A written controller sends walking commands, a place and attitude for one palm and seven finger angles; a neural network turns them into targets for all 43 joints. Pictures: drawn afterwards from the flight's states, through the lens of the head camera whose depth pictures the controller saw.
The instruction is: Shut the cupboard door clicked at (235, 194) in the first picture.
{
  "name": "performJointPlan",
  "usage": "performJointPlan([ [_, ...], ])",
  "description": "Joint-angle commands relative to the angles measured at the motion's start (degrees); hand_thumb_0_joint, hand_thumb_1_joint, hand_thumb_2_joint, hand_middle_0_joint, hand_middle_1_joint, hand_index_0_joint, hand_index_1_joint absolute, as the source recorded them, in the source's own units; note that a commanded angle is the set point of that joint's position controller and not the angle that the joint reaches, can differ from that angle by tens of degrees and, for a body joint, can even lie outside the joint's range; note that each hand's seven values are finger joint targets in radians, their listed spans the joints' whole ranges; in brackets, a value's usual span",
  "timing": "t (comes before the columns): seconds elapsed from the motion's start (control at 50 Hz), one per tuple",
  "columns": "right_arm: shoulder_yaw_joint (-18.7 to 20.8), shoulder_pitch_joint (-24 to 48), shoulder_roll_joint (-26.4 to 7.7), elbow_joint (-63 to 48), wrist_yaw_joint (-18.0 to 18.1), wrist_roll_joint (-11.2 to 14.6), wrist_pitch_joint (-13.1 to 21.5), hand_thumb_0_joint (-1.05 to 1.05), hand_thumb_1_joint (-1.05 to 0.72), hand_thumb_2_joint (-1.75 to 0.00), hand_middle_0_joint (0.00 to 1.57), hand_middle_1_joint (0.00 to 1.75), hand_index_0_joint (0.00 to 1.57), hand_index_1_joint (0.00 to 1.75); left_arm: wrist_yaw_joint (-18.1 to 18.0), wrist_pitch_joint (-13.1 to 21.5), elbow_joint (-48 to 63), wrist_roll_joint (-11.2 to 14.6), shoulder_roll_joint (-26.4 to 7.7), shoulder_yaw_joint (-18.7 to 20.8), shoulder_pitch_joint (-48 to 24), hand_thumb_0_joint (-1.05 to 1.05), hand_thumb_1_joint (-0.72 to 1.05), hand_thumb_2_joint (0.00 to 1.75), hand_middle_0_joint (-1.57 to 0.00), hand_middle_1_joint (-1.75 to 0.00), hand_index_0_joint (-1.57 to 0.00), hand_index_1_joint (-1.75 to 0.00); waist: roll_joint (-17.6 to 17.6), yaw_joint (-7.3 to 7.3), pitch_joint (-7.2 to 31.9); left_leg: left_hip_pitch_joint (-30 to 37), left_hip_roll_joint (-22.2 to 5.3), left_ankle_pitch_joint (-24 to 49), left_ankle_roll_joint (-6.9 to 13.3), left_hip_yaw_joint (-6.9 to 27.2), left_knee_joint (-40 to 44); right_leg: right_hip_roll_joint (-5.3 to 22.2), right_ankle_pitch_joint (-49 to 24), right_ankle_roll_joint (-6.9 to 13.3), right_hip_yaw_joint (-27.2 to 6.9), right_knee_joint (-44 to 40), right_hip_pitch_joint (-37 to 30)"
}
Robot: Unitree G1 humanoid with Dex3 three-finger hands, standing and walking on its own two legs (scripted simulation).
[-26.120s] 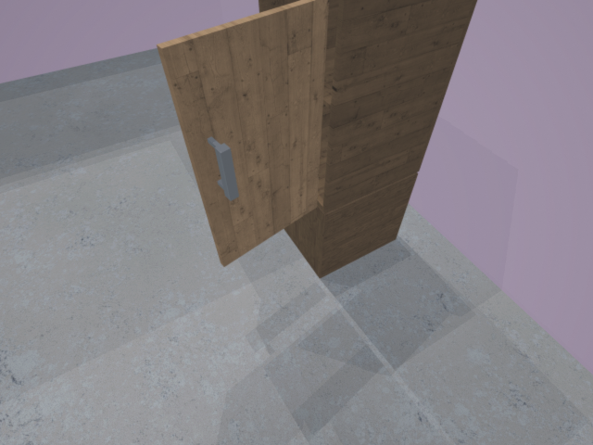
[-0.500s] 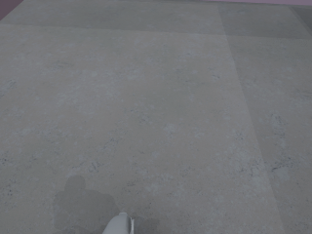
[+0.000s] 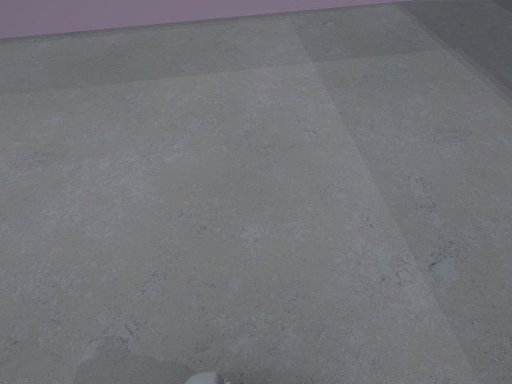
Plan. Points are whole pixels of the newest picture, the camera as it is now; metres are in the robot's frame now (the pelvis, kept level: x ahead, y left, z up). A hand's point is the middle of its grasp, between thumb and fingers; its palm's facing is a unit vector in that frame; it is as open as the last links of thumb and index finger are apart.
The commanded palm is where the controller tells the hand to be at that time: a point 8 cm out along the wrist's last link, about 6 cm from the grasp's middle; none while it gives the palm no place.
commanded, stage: turn to face it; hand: left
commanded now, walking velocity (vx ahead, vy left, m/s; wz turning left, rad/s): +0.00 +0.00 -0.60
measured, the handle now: out of the picture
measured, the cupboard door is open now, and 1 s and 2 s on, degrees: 65 65 65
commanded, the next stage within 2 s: none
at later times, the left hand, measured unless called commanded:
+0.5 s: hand (161, 330) +0.22 +0.21 -0.14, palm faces -0.28 -0.94 -0.20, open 7.4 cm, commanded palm none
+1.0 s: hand (195, 320) +0.25 +0.16 -0.16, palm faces -0.56 -0.81 -0.19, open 7.4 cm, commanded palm none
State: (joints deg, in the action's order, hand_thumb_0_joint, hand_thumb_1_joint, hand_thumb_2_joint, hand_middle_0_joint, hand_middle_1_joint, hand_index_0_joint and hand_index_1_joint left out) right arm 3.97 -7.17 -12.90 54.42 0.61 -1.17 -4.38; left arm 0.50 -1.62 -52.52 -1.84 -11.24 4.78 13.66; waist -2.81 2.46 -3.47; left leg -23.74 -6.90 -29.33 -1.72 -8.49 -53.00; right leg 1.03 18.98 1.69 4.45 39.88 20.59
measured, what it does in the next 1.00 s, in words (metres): steps on the spot, turning right: left foot, then right foot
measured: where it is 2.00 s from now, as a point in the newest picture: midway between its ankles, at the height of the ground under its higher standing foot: outside the picture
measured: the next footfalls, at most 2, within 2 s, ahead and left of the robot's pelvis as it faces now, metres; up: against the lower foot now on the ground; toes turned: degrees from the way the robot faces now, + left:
left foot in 0.28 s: +0.09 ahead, +0.15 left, +0.00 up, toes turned -8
right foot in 0.66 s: +0.03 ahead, -0.10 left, +0.00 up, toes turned -29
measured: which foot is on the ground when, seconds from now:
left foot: up 0.00-0.26, down 0.28-0.66, up 0.68-0.98, down 1.00-1.00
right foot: down 0.00-0.28, up 0.30-0.64, down 0.66-1.00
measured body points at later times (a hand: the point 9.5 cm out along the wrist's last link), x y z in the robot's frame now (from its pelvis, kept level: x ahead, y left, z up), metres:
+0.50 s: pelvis +0.05 +0.05 +0.03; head +0.10 +0.06 +0.47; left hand +0.24 +0.26 -0.12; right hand +0.04 -0.21 -0.10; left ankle +0.05 +0.15 -0.72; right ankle -0.02 -0.09 -0.64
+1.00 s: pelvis +0.08 +0.04 +0.01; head +0.13 +0.03 +0.46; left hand +0.28 +0.20 -0.14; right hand +0.02 -0.24 -0.11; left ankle +0.16 +0.13 -0.72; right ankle -0.01 -0.08 -0.72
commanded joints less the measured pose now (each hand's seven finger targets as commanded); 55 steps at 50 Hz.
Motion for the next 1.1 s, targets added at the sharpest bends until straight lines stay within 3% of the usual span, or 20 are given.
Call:
performJointPlan([
  [0.0, 0.9, 4.6, -5.1, -8.1, 0.0, 0.1, 2.1, 0.0, -0.9, -0.9, 0.2, 0.3, 0.2, 0.3, -1.6, 0.6, 4.1, 0.2, -11.5, 2.4, 0.8, 0.0, 0.9, 0.9, -0.2, -0.3, -0.2, -0.3, 15.6, -0.2, 1.3, -13.2, 1.8, 4.2, -1.2, 9.7, -14.5, 15.6, -4.6, 9.0, -27.2, -25.8, -6.7],
  [0.06, 0.4, 1.0, -4.0, -6.9, 0.0, 0.4, 2.6, 0.0, -0.9, -0.9, 0.2, 0.3, 0.2, 0.3, -1.6, 1.0, 4.9, 0.1, -10.8, 2.0, -0.1, 0.0, 0.9, 0.9, -0.2, -0.3, -0.2, -0.3, 10.2, -1.48, 8.4, -7.7, 2.9, 6.2, -2.3, 7.7, -6.2, 12.3, -20.7, 8.0, -19.4, -20.0, -13.1],
  [0.14, -0.6, 1.7, -3.1, -7.9, 0.7, 0.8, 3.4, 0.0, -0.9, -0.9, 0.2, 0.3, 0.2, 0.3, -1.3, 0.7, 3.9, 0.2, -12.9, 2.3, 2.4, 0.0, 0.9, 0.9, -0.2, -0.3, -0.2, -0.3, 9.9, 0.31, 10.3, -3.6, 5.3, 4.0, -2.7, 6.3, 8.9, 12.1, -34.9, 9.3, -21.9, -15.4, -17.6],
  [0.22, -0.4, -6.3, -5.5, -5.8, 1.3, 1.1, 4.2, 0.0, -0.9, -0.9, 0.2, 0.3, 0.2, 0.3, -0.9, -0.3, 5.1, 0.9, -12.4, 2.0, -3.1, 0.0, 0.9, 0.9, -0.2, -0.3, -0.2, -0.3, 9.2, -4.15, 9.2, 15.0, 5.0, 18.2, -1.9, 6.3, 29.4, 7.1, -25.4, 3.2, -20.1, -10.6, -3.9],
  [0.26, 1.3, -8.6, -14.7, -6.5, 1.6, 0.0, 4.8, 0.0, -0.9, -0.9, 0.2, 0.3, 0.2, 0.3, 0.0, -0.6, 7.6, 1.5, -7.3, 0.6, -3.4, 0.0, 0.9, 0.9, -0.2, -0.3, -0.2, -0.3, -15.5, -4.58, 8.6, 22.3, -18.0, 31.6, 7.4, 28.1, 37.1, -4.0, 13.8, -3.4, -7.0, 9.2, 11.9],
  [0.28, 0.9, -9.2, -14.8, -6.6, 1.8, -0.8, 4.4, 0.0, -0.9, -0.9, 0.2, 0.3, 0.2, 0.3, 0.0, -0.8, 8.2, 0.9, -9.0, 0.9, -5.5, 0.0, 0.9, 0.9, -0.2, -0.3, -0.2, -0.3, -11.2, -5.51, 6.8, 18.4, -20.9, 37.4, 11.8, 28.2, 35.6, -2.3, 17.4, -3.6, -7.8, 19.4, 11.3],
  [0.34, -0.1, -4.5, -11.3, -7.8, 2.2, -0.9, 4.7, 0.0, -0.9, -0.9, 0.2, 0.3, 0.2, 0.3, 1.0, -1.6, 6.6, 0.5, -8.7, 1.4, -5.2, 0.0, 0.9, 0.9, -0.2, -0.3, -0.2, -0.3, -8.3, -2.43, 3.7, 16.4, -13.9, 47.8, 10.2, 16.3, 32.8, -0.2, 10.6, -4.9, -6.5, 27.3, 12.5],
  [0.52, 1.0, -9.1, -11.6, -5.6, 1.4, -0.8, 4.4, 0.0, -0.9, -0.9, 0.2, 0.3, 0.2, 0.3, 2.0, -1.7, 9.3, 0.8, -5.9, 0.2, -10.7, 0.0, 0.9, 0.9, -0.2, -0.3, -0.2, -0.3, -9.8, -5.0, 5.6, 21.0, -13.1, 48.1, 8.4, 5.1, 28.8, -0.1, 5.4, -4.2, 0.1, 7.9, 4.8],
  [0.6, 1.7, -6.6, -12.7, -5.9, 0.9, -0.3, 4.1, 0.0, -0.9, -0.9, 0.2, 0.3, 0.2, 0.3, 1.8, -0.9, 8.1, 0.7, -7.3, 0.6, -5.4, 0.0, 0.9, 0.9, -0.2, -0.3, -0.2, -0.3, -6.9, -1.81, 7.3, 16.6, -12.3, 43.4, 4.6, 1.5, 20.6, -1.4, -5.7, -2.2, 2.0, -9.3, -7.8],
  [0.62, 1.7, -5.8, -12.0, -6.6, 0.6, 0.3, 4.1, 0.0, -0.9, -0.9, 0.2, 0.3, 0.2, 0.3, 1.4, -0.2, 6.5, 0.5, -10.4, 1.2, 0.1, 0.0, 0.9, 0.9, -0.2, -0.3, -0.2, -0.3, -0.8, 0.96, 9.9, 11.0, -9.8, 36.5, 1.6, -1.1, 11.7, 2.2, -15.7, -0.7, -2.7, -16.2, -17.4],
  [0.64, 0.5, -4.0, -6.6, -9.3, 0.3, 0.7, 4.0, 0.0, -0.9, -0.9, 0.2, 0.3, 0.2, 0.3, 0.5, 0.6, 5.3, -0.1, -17.2, 2.4, 4.2, 0.0, 0.9, 0.9, -0.2, -0.3, -0.2, -0.3, 19.8, 2.9, 10.0, -6.4, -0.4, 1.3, -2.2, -4.5, -2.1, 17.2, -36.9, 5.1, -22.8, -19.2, -27.5],
  [0.66, 0.0, -1.8, -7.1, -10.8, 0.9, 0.5, 3.1, 0.0, -0.9, -0.9, 0.2, 0.3, 0.2, 0.3, -0.4, 0.4, 4.3, 0.9, -19.1, 2.9, 6.2, 0.0, 0.9, 0.9, -0.2, -0.3, -0.2, -0.3, 20.2, 3.67, 9.5, -10.8, 2.2, -10.0, -2.8, 2.8, -12.3, 23.1, -50.0, 10.7, -27.9, -17.5, -23.8],
  [0.7, -0.2, -0.7, -6.2, -10.3, 1.2, 0.6, 2.6, 0.0, -0.9, -0.9, 0.2, 0.3, 0.2, 0.3, -1.3, 0.2, 6.2, 0.8, -16.0, 2.6, 0.8, 0.0, 0.9, 0.9, -0.2, -0.3, -0.2, -0.3, 14.9, 1.13, 6.2, -15.2, 0.2, -3.3, -2.5, 8.9, -16.7, 18.5, -35.8, 11.5, -24.3, -19.0, -20.1],
  [0.78, -0.3, -2.9, -6.3, -8.3, 0.5, 0.4, 2.5, 0.0, -0.9, -0.9, 0.2, 0.3, 0.2, 0.3, -1.4, 0.5, 8.0, 0.6, -13.5, 1.3, -5.2, 0.0, 0.9, 0.9, -0.2, -0.3, -0.2, -0.3, 12.1, -2.19, 7.4, -6.5, 1.2, 4.1, -3.8, 7.3, -8.2, 12.3, -35.1, 8.8, -16.6, -17.1, -12.9],
  [0.94, -0.3, -8.1, -6.2, -7.5, 0.9, 1.0, 3.9, 0.0, -0.9, -0.9, 0.2, 0.3, 0.2, 0.3, -0.6, -0.4, 7.7, 0.7, -14.0, 1.9, -6.8, 0.0, 0.9, 0.9, -0.2, -0.3, -0.2, -0.3, 11.4, -5.11, 8.6, 12.3, 5.5, 15.6, -2.9, 5.4, 23.1, 8.2, -22.6, 4.4, -21.3, -11.8, -2.7],
  [0.96, 0.3, -9.7, -9.2, -7.1, 1.0, 0.7, 4.4, 0.0, -0.9, -0.9, 0.2, 0.3, 0.2, 0.3, -0.4, -0.7, 8.2, 1.1, -11.2, 1.3, -6.4, 0.0, 0.9, 0.9, -0.2, -0.3, -0.2, -0.3, 2.5, -5.68, 9.2, 18.7, 0.0, 17.0, -1.4, 11.1, 31.6, 3.5, -13.2, 1.2, -17.8, -6.3, 3.3],
  [0.98, 1.4, -11.0, -15.5, -7.5, 1.2, -0.3, 5.0, 0.0, -0.9, -0.9, 0.2, 0.3, 0.2, 0.3, 0.1, -1.0, 9.1, 1.7, -7.6, 0.6, -4.4, 0.0, 0.9, 0.9, -0.2, -0.3, -0.2, -0.3, -15.9, -5.64, 10.2, 23.5, -15.4, 23.0, 4.3, 27.0, 36.3, -4.6, 9.3, -2.8, -9.4, 6.9, 12.5],
  [1.0, 1.6, -11.4, -17.2, -7.8, 1.6, -0.5, 4.5, 0.0, -0.9, -0.9, 0.2, 0.3, 0.2, 0.3, 0.2, -1.2, 9.6, 1.1, -9.0, 0.6, -6.0, 0.0, 0.9, 0.9, -0.2, -0.3, -0.2, -0.3, -15.6, -6.49, 8.6, 18.9, -21.9, 27.0, 9.6, 30.1, 36.8, -3.4, 18.6, -3.4, -7.6, 19.6, 12.6],
  [1.02, 1.0, -8.9, -15.8, -9.4, 1.5, -0.9, 4.4, 0.0, -0.9, -0.9, 0.2, 0.3, 0.2, 0.3, 0.6, -1.0, 10.0, 0.9, -9.5, 1.0, -5.6, 0.0, 0.9, 0.9, -0.2, -0.3, -0.2, -0.3, -9.0, -5.13, 6.8, 13.7, -21.2, 26.2, 11.6, 27.3, 36.6, -1.0, 16.3, -3.4, -8.2, 25.9, 11.0],
  [1.08, -0.1, -3.6, -11.6, -10.7, 1.8, -0.9, 4.8, 0.0, -0.9, -0.9, 0.2, 0.3, 0.2, 0.3, 1.5, -1.7, 7.5, 0.5, -9.1, 1.6, -4.6, 0.0, 0.9, 0.9, -0.2, -0.3, -0.2, -0.3, -8.9, -2.63, 3.9, 13.3, -14.0, 35.8, 8.6, 14.9, 34.1, 0.5, 9.1, -4.8, -6.2, 30.9, 12.7],
])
